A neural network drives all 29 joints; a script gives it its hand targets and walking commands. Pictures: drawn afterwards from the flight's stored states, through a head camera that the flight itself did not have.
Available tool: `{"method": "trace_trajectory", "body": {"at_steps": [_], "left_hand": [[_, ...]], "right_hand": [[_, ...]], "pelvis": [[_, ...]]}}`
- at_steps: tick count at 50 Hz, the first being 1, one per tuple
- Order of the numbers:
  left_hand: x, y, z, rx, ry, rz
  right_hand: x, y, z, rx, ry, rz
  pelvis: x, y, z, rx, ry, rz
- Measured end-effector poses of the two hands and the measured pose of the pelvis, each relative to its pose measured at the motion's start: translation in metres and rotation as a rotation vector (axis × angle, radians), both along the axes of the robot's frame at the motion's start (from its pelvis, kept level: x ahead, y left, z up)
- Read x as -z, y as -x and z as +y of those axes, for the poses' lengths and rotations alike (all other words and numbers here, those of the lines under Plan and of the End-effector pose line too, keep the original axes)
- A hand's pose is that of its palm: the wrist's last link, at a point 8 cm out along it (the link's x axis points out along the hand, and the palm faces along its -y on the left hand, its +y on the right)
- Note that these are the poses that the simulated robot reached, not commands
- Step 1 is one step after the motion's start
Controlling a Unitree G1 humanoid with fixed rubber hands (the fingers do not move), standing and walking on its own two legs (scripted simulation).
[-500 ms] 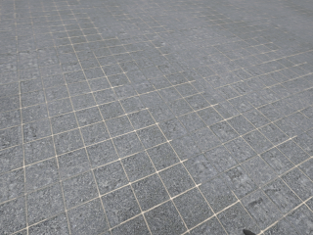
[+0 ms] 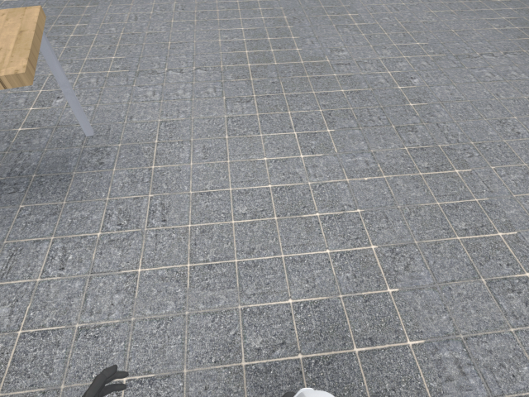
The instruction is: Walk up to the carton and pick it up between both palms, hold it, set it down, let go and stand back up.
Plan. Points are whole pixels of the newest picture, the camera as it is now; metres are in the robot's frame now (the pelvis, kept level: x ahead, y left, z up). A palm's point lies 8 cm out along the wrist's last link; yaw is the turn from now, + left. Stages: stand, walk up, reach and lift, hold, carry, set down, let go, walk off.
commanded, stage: walk up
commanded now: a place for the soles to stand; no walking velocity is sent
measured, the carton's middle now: out of the picture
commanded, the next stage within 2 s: none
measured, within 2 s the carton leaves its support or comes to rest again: neither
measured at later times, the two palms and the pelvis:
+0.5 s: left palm out of the picture +0.10 +0.33 -0.13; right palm (272, 224) +0.47 -0.05 -0.10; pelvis +0.24 +0.11 -0.01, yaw +21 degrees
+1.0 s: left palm out of the picture +0.41 +0.48 -0.09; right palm (242, 188) +0.60 +0.00 -0.13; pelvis +0.46 +0.21 +0.00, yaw +33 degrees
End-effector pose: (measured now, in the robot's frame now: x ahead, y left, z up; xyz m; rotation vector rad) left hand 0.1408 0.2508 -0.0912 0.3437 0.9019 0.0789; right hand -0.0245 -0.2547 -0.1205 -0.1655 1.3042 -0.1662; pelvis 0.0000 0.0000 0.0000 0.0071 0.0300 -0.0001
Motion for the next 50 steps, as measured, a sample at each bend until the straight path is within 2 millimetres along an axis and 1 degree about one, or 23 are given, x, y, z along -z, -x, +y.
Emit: {"method": "trace_trajectory", "body": {"at_steps": [2,4,7,9,11,12,14,17,20,23,24,26,28,30,33,36,38,41,44,46,48,50], "left_hand": [[-0.003,-0.001,0.005,-0.044,-0.028,-0.001],[-0.008,0.006,0.016,-0.111,-0.058,0.017],[-0.018,0.027,0.031,-0.248,-0.075,0.048],[-0.021,0.044,0.039,-0.316,-0.078,0.083],[-0.019,0.060,0.044,-0.373,-0.073,0.134],[-0.017,0.067,0.046,-0.399,-0.068,0.162],[-0.012,0.075,0.049,-0.444,-0.054,0.211],[-0.003,0.078,0.051,-0.497,-0.018,0.265],[0.010,0.071,0.056,-0.550,0.029,0.304],[0.028,0.057,0.067,-0.594,0.075,0.353],[0.034,0.051,0.073,-0.601,0.090,0.374],[0.043,0.033,0.088,-0.606,0.118,0.402],[0.041,0.005,0.105,-0.605,0.142,0.375],[0.034,-0.030,0.126,-0.587,0.144,0.318],[0.016,-0.091,0.161,-0.552,0.124,0.181],[0.000,-0.148,0.189,-0.531,0.099,0.046],[-0.007,-0.180,0.203,-0.524,0.086,-0.007],[-0.011,-0.220,0.215,-0.513,0.072,-0.030],[-0.010,-0.254,0.222,-0.507,0.051,-0.030],[-0.006,-0.272,0.226,-0.517,0.025,-0.040],[-0.004,-0.278,0.228,-0.543,0.006,-0.039],[-0.005,-0.272,0.229,-0.599,-0.005,-0.014]], "right_hand": [[0.006,-0.042,-0.004,-0.061,0.003,-0.014],[0.001,-0.088,-0.003,-0.139,0.008,-0.045],[-0.013,-0.159,-0.003,-0.277,0.014,-0.097],[-0.021,-0.208,-0.001,-0.334,0.017,-0.149],[-0.027,-0.255,0.006,-0.368,0.012,-0.204],[-0.029,-0.277,0.013,-0.381,0.006,-0.228],[-0.034,-0.319,0.033,-0.408,-0.016,-0.270],[-0.038,-0.374,0.074,-0.468,-0.056,-0.317],[-0.035,-0.423,0.123,-0.537,-0.090,-0.338],[-0.028,-0.469,0.173,-0.594,-0.099,-0.357],[-0.024,-0.482,0.188,-0.603,-0.095,-0.365],[-0.019,-0.500,0.211,-0.612,-0.082,-0.366],[-0.017,-0.508,0.222,-0.592,-0.065,-0.351],[-0.019,-0.510,0.221,-0.546,-0.037,-0.308],[-0.026,-0.510,0.212,-0.506,0.016,-0.235],[-0.029,-0.513,0.203,-0.492,0.052,-0.163],[-0.028,-0.519,0.201,-0.492,0.061,-0.127],[-0.022,-0.535,0.206,-0.491,0.049,-0.101],[-0.010,-0.560,0.216,-0.498,0.017,-0.089],[0.003,-0.582,0.225,-0.518,-0.005,-0.081],[0.012,-0.604,0.239,-0.557,-0.020,-0.069],[0.012,-0.628,0.258,-0.619,-0.031,-0.061]], "pelvis": [[0.001,-0.017,0.000,-0.027,0.038,-0.002],[-0.003,-0.033,-0.001,-0.082,0.025,-0.013],[-0.014,-0.058,0.000,-0.144,0.003,-0.040],[-0.017,-0.076,0.005,-0.175,0.004,-0.053],[-0.018,-0.094,0.010,-0.204,0.008,-0.065],[-0.018,-0.103,0.013,-0.216,0.009,-0.069],[-0.018,-0.122,0.021,-0.241,0.011,-0.074],[-0.015,-0.150,0.035,-0.282,0.017,-0.074],[-0.009,-0.181,0.056,-0.319,0.025,-0.066],[0.002,-0.216,0.086,-0.340,0.036,-0.049],[0.007,-0.226,0.096,-0.352,0.029,-0.041],[0.011,-0.243,0.114,-0.390,-0.002,-0.040],[0.010,-0.258,0.130,-0.418,0.013,-0.051],[0.003,-0.275,0.142,-0.436,0.016,-0.062],[-0.008,-0.301,0.158,-0.466,0.011,-0.068],[-0.014,-0.327,0.171,-0.493,-0.004,-0.065],[-0.014,-0.345,0.178,-0.503,-0.016,-0.059],[-0.013,-0.373,0.188,-0.513,-0.030,-0.046],[-0.007,-0.404,0.197,-0.525,-0.037,-0.039],[0.003,-0.428,0.202,-0.534,-0.035,-0.040],[0.007,-0.444,0.207,-0.553,-0.004,-0.060],[0.004,-0.459,0.213,-0.582,-0.011,-0.072]]}}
